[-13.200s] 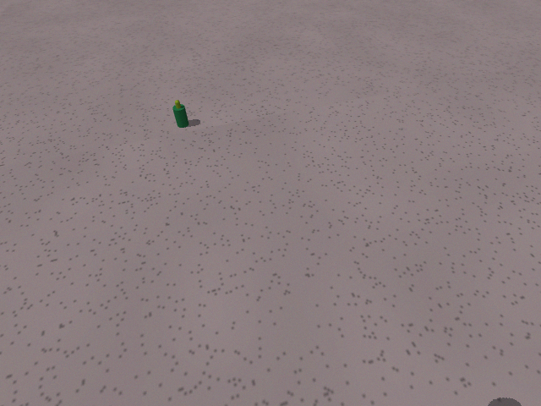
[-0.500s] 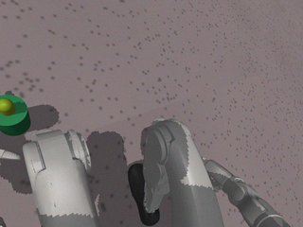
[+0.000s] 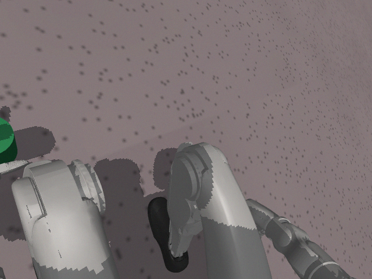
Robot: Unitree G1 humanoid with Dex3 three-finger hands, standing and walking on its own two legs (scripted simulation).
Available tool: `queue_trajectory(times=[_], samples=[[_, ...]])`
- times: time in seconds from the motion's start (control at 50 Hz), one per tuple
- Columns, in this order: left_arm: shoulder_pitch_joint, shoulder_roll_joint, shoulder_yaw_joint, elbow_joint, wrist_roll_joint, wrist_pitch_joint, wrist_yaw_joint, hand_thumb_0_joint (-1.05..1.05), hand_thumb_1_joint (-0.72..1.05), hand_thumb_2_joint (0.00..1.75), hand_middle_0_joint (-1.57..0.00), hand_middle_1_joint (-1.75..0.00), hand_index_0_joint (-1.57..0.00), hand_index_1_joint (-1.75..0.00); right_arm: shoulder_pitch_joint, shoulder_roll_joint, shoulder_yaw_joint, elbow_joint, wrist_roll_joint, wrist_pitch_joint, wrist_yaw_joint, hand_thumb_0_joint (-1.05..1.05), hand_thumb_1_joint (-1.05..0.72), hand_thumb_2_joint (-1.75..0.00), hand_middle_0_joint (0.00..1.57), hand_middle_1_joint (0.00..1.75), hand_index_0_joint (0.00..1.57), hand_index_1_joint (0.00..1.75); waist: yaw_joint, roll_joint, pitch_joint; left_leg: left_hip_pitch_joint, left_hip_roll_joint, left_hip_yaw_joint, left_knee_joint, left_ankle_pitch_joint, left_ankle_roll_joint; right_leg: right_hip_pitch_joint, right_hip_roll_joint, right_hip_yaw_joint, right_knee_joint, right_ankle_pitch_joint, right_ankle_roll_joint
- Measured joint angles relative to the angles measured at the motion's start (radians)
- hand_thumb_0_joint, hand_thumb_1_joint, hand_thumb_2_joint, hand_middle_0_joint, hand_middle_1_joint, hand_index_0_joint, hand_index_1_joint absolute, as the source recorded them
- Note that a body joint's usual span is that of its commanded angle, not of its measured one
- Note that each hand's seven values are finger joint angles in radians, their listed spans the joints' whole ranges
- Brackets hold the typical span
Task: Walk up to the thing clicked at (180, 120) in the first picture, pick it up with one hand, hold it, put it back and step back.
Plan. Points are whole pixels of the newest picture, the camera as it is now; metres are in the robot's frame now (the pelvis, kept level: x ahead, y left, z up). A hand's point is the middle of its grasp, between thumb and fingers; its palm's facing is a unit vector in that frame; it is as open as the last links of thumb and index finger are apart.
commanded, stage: close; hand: left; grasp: from the side
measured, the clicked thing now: out of the picture +0.39 +0.28 -0.19
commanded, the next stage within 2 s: settle in 0.38 s
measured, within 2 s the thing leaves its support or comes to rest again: leaves its support in 0.80 s
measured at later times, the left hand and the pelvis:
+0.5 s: hand out of the picture +0.39 +0.28 -0.17, palm faces +0.31 -0.95 -0.01, open 9.9 cm; pelvis +0.00 +0.00 +0.00, yaw -1 degrees
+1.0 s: hand out of the picture +0.37 +0.29 -0.12, palm faces +0.30 -0.95 -0.01, open 8.4 cm; pelvis +0.00 +0.00 +0.02, yaw +0 degrees
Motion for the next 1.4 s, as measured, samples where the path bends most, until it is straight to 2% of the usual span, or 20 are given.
queue_trajectory(times=[0.2,0.34,0.5,0.62,0.74,0.84,0.98,1.2,1.32,1.4], samples=[[-0.014,0.015,-0.019,0.015,0.033,-0.010,0.048,0.00,0.16,0.49,-0.48,-0.43,-0.45,-0.44,-0.014,0.001,0.011,-0.013,-0.007,0.011,0.006,0.00,-0.88,-0.89,0.20,0.30,0.20,0.30,-0.005,-0.005,0.010,0.006,0.003,-0.011,0.000,-0.001,0.000,0.005,0.005,-0.008,-0.009,0.007,0.001],[-0.024,0.025,-0.002,0.025,0.036,-0.016,0.072,0.00,0.05,0.57,-0.62,-0.65,-0.56,-0.65,-0.011,0.001,0.020,-0.016,-0.010,0.016,0.005,0.00,-0.88,-0.89,0.20,0.30,0.20,0.30,-0.009,-0.010,0.016,0.009,0.008,-0.014,-0.003,-0.003,0.001,0.006,0.010,-0.010,-0.016,0.012,0.003],[-0.028,0.043,-0.016,0.011,0.032,-0.011,0.085,0.01,-0.11,0.73,-0.67,-0.83,-0.66,-0.84,-0.002,0.000,0.019,-0.016,-0.009,0.021,0.010,0.00,-0.88,-0.89,0.20,0.30,0.20,0.30,-0.010,-0.014,0.024,0.011,0.010,-0.020,-0.003,-0.004,-0.002,0.005,0.012,-0.014,-0.019,0.016,-0.001],[-0.022,0.029,-0.026,-0.014,0.017,-0.010,0.081,0.03,-0.20,0.86,-0.68,-0.93,-0.74,-0.97,-0.001,-0.004,0.017,-0.013,-0.001,0.021,0.012,0.00,-0.89,-0.90,0.20,0.30,0.20,0.30,-0.006,-0.011,0.023,0.010,0.009,-0.021,-0.006,-0.005,-0.004,0.003,0.011,-0.015,-0.021,0.016,0.002],[-0.007,0.010,-0.032,-0.064,0.017,0.021,0.075,0.04,-0.23,0.90,-0.69,-0.96,-0.91,-1.10,0.001,0.001,0.002,-0.013,0.007,0.021,0.009,0.00,-0.90,-0.90,0.20,0.30,0.20,0.30,0.001,-0.005,0.014,0.006,0.009,-0.018,-0.011,-0.006,-0.004,0.000,0.009,-0.013,-0.024,0.013,0.004],[0.022,-0.022,-0.034,-0.159,0.027,0.070,0.077,0.04,-0.25,0.93,-0.70,-0.95,-0.92,-1.09,0.014,0.012,-0.028,-0.009,0.018,0.024,0.009,0.00,-0.90,-0.90,0.20,0.30,0.20,0.30,0.017,0.003,0.001,0.004,0.009,-0.008,-0.020,-0.008,-0.004,0.000,0.003,-0.009,-0.027,0.005,-0.002],[0.066,-0.069,-0.060,-0.323,0.038,0.155,0.079,0.04,-0.27,0.94,-0.71,-0.95,-0.93,-1.09,0.050,0.035,-0.086,0.008,0.049,0.041,0.009,0.00,-0.91,-0.90,0.20,0.30,0.20,0.30,0.045,0.035,-0.053,-0.005,0.009,0.020,-0.051,-0.006,-0.001,-0.007,-0.012,0.006,-0.040,-0.008,-0.014],[0.095,-0.156,-0.126,-0.503,0.011,0.307,0.060,0.04,-0.28,0.95,-0.73,-0.93,-0.94,-1.08,0.115,0.061,-0.206,0.039,0.137,0.064,0.008,0.00,-0.90,-0.90,0.20,0.30,0.20,0.30,0.086,0.131,-0.184,-0.035,0.012,0.095,-0.125,0.010,0.010,-0.042,-0.040,0.051,-0.069,-0.024,-0.022],[0.106,-0.210,-0.143,-0.570,0.002,0.383,0.033,0.04,-0.28,0.96,-0.73,-0.92,-0.95,-1.07,0.140,0.074,-0.263,0.049,0.186,0.080,-0.008,0.00,-0.90,-0.89,0.20,0.30,0.20,0.30,0.100,0.172,-0.239,-0.043,0.016,0.134,-0.169,0.016,0.011,-0.063,-0.053,0.078,-0.085,-0.030,-0.027],[0.119,-0.242,-0.139,-0.609,-0.003,0.423,0.016,0.04,-0.29,0.96,-0.74,-0.92,-0.95,-1.07,0.154,0.081,-0.294,0.050,0.212,0.089,-0.020,0.00,-0.89,-0.89,0.20,0.30,0.20,0.30,0.105,0.191,-0.265,-0.041,0.018,0.157,-0.199,0.016,0.006,-0.073,-0.060,0.094,-0.096,-0.035,-0.035]])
